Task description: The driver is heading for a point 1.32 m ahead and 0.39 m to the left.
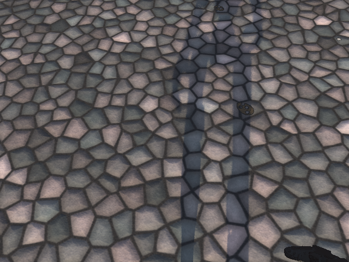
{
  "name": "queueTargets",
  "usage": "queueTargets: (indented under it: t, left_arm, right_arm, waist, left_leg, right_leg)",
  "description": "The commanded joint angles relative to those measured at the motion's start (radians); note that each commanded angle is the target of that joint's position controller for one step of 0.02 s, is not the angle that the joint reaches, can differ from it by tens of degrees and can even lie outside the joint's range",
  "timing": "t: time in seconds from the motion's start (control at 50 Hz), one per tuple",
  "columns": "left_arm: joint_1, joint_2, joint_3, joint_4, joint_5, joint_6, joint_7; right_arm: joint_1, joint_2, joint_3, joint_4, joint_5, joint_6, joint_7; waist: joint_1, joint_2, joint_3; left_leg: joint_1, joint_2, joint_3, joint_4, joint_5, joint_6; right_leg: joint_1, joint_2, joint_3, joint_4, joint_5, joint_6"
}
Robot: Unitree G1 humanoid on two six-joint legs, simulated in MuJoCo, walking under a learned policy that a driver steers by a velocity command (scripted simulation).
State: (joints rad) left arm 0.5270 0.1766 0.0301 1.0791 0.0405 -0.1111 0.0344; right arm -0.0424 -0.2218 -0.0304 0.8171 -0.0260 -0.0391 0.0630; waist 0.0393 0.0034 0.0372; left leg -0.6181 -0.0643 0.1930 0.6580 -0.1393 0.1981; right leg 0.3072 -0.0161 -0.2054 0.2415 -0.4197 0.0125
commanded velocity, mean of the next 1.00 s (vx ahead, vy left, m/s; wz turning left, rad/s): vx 0.99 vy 0.00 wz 0.64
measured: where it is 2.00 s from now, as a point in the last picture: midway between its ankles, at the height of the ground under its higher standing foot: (72, 67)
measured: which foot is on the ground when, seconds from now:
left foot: up 0.00-0.00, down 0.02-0.46, up 0.48-0.88, down 0.90-1.00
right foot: down 0.00-0.02, up 0.04-0.44, down 0.46-0.90, up 0.92-1.00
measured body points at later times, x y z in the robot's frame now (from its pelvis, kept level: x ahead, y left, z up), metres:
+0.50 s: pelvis +0.47 +0.05 +0.01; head +0.51 +0.08 +0.46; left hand +0.61 +0.35 -0.06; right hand +0.56 -0.24 -0.11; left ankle +0.20 +0.04 -0.61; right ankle +0.63 -0.02 -0.70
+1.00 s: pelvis +0.84 +0.32 +0.02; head +0.86 +0.35 +0.47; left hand +0.66 +0.52 -0.12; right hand +1.12 +0.23 -0.08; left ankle +0.84 +0.40 -0.70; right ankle +0.79 +0.08 -0.57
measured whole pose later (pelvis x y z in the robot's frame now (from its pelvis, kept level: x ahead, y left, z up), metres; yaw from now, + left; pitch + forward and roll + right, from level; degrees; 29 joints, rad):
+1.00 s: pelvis +0.84 +0.32 +0.02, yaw +39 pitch +2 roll +0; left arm 0.41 0.25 0.02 0.88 0.00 -0.08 -0.01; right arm 0.15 -0.27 -0.02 0.75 -0.06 -0.06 0.02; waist 0.06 -0.01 0.04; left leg -0.41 -0.06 0.09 0.62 -0.23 0.09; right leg -0.28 -0.07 0.03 1.28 -0.30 -0.06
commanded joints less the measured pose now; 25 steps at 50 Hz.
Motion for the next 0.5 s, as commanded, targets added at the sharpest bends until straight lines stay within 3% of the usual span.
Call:
queueTargets:
  t: [0.02,0.04,0.06,0.08,0.1,0.14,0.16,0.2,0.22,0.24,0.26,0.28,0.32,0.36,0.4,0.42,0.44,0.46,0.48,0.5]
  left_arm:
    - [-0.104,0.273,0.067,-0.094,-0.009,-0.001,0.008]
    - [-0.055,0.092,0.023,-0.19,-0.024,-0.02,-0.037]
    - [-0.232,0.17,0.032,-0.244,-0.031,-0.047,-0.038]
    - [-0.289,0.172,0.026,-0.278,-0.027,-0.061,-0.038]
    - [-0.316,0.161,0.022,-0.293,-0.015,-0.062,-0.036]
    - [-0.289,0.136,0.012,-0.297,0.024,-0.024,-0.037]
    - [-0.277,0.122,0.009,-0.303,0.037,0.0,-0.043]
    - [-0.371,0.119,-0.002,-0.36,0.044,0.024,-0.051]
    - [-0.452,0.114,-0.01,-0.412,0.039,0.027,-0.055]
    - [-0.51,0.123,-0.011,-0.424,0.035,0.033,-0.057]
    - [-0.561,0.112,-0.02,-0.462,0.027,0.029,-0.062]
    - [-0.611,0.112,-0.026,-0.474,0.019,0.025,-0.065]
    - [-0.664,0.111,-0.032,-0.499,0.005,0.022,-0.067]
    - [-0.661,0.122,-0.035,-0.526,-0.005,0.019,-0.059]
    - [-0.54,0.194,-0.008,-0.508,-0.011,0.017,-0.035]
    - [-0.385,0.256,0.019,-0.472,-0.024,0.014,-0.02]
    - [-0.152,0.312,0.044,-0.415,-0.024,0.015,0.0]
    - [0.029,0.356,0.064,-0.391,-0.006,0.02,0.017]
    - [-0.09,0.428,0.075,-0.4,0.046,0.016,-0.001]
    - [-0.198,0.303,0.075,-0.43,0.033,0.026,-0.014]
  right_arm:
    - [0.526,-0.227,-0.101,0.065,0.019,0.009,-0.027]
    - [0.404,-0.324,-0.111,0.052,-0.016,0.012,-0.026]
    - [0.439,-0.305,-0.117,0.05,-0.002,0.024,-0.036]
    - [0.417,-0.259,-0.109,0.073,-0.002,0.014,-0.05]
    - [0.396,-0.196,-0.094,0.085,0.0,0.004,-0.051]
    - [0.34,-0.151,-0.073,0.074,0.004,-0.018,-0.063]
    - [0.332,-0.135,-0.064,0.07,0.019,-0.028,-0.065]
    - [0.366,-0.146,-0.057,0.064,0.04,-0.053,-0.063]
    - [0.387,-0.173,-0.061,0.058,0.034,-0.059,-0.064]
    - [0.398,-0.165,-0.06,0.053,0.029,-0.058,-0.062]
    - [0.432,-0.184,-0.064,0.048,0.029,-0.06,-0.062]
    - [0.476,-0.172,-0.064,0.057,0.029,-0.059,-0.059]
    - [0.529,-0.198,-0.074,0.059,0.032,-0.054,-0.058]
    - [0.535,-0.219,-0.078,0.051,0.04,-0.05,-0.065]
    - [0.496,-0.256,-0.086,0.038,0.037,-0.055,-0.073]
    - [0.438,-0.306,-0.097,0.02,0.027,-0.06,-0.069]
    - [0.36,-0.305,-0.098,0.0,0.017,-0.069,-0.061]
    - [0.304,-0.175,-0.067,-0.048,0.006,-0.08,-0.054]
    - [0.526,-0.069,-0.03,-0.1,0.093,-0.065,-0.066]
    - [0.479,-0.164,-0.032,-0.054,0.051,-0.042,-0.082]
  waist:
    - [-0.343,-0.085,-0.281]
    - [-0.121,0.205,-0.286]
    - [-0.194,0.053,-0.316]
    - [-0.161,-0.006,-0.16]
    - [-0.11,-0.111,-0.083]
    - [-0.019,-0.121,0.002]
    - [0.004,-0.103,0.006]
    - [-0.002,-0.076,0.078]
    - [-0.018,-0.032,0.096]
    - [-0.04,-0.05,0.102]
    - [-0.059,0.011,0.112]
    - [-0.09,0.007,0.113]
    - [-0.135,0.025,0.065]
    - [-0.131,0.065,0.028]
    - [-0.059,0.073,-0.09]
    - [0.038,0.082,-0.187]
    - [0.17,0.071,-0.284]
    - [0.227,-0.13,-0.411]
    - [0.019,-0.411,-0.521]
    - [0.04,-0.223,-0.438]
  left_leg:
    - [0.777,-0.021,-0.184,-0.097,-0.205,0.078]
    - [1.077,0.303,-0.806,-0.218,-0.377,0.294]
    - [1.055,0.317,-1.036,-0.377,-0.451,0.304]
    - [0.915,0.309,-0.93,-0.428,-0.415,0.24]
    - [0.746,0.265,-0.827,-0.454,-0.298,0.182]
    - [0.509,0.178,-0.673,-0.453,-0.1,0.154]
    - [0.443,0.14,-0.624,-0.465,-0.127,0.15]
    - [0.307,0.092,-0.564,-0.482,-0.021,0.142]
    - [0.252,0.088,-0.572,-0.52,0.018,0.145]
    - [0.24,0.046,-0.538,-0.533,0.071,0.112]
    - [0.222,0.054,-0.551,-0.519,0.199,0.102]
    - [0.261,0.039,-0.535,-0.497,0.355,0.07]
    - [0.375,0.046,-0.545,-0.479,0.514,0.037]
    - [0.473,0.071,-0.565,-0.397,0.711,0.007]
    - [0.53,0.071,-0.588,-0.211,0.875,-0.041]
    - [0.519,0.069,-0.6,-0.042,0.862,-0.052]
    - [0.418,0.033,-0.57,0.201,0.779,-0.062]
    - [0.228,-0.066,-0.468,0.543,0.103,-0.067]
    - [-0.037,-0.093,-0.367,0.811,-0.38,-0.098]
    - [-0.11,0.018,-0.335,0.833,-0.244,-0.076]
  right_leg:
    - [-0.436,-0.149,-0.011,1.001,1.238,-0.061]
    - [-1.028,0.049,0.101,1.376,-0.013,0.0]
    - [-1.14,0.061,0.296,1.445,0.064,-0.032]
    - [-1.187,-0.02,0.319,1.353,0.132,-0.056]
    - [-1.113,-0.065,0.312,1.222,0.162,-0.062]
    - [-0.998,-0.097,0.3,1.132,0.136,-0.026]
    - [-0.986,-0.111,0.29,1.108,0.111,-0.006]
    - [-0.993,-0.132,0.241,0.982,0.111,0.03]
    - [-0.98,-0.118,0.209,0.869,0.173,0.046]
    - [-0.965,-0.102,0.183,0.808,0.252,0.051]
    - [-0.928,-0.091,0.18,0.677,0.341,0.052]
    - [-0.904,-0.067,0.166,0.593,0.416,0.046]
    - [-0.856,-0.011,0.148,0.452,0.509,0.027]
    - [-0.786,0.014,0.169,0.347,0.518,0.001]
    - [-0.542,0.06,0.206,0.269,0.468,-0.018]
    - [-0.369,0.049,0.23,0.276,0.405,-0.023]
    - [-0.129,-0.005,0.246,0.295,0.334,-0.032]
    - [0.11,-0.219,0.452,0.292,0.073,-0.045]
    - [0.225,-0.532,1.017,0.128,0.03,-0.195]
    - [0.104,-0.451,1.021,0.095,-0.236,-0.21]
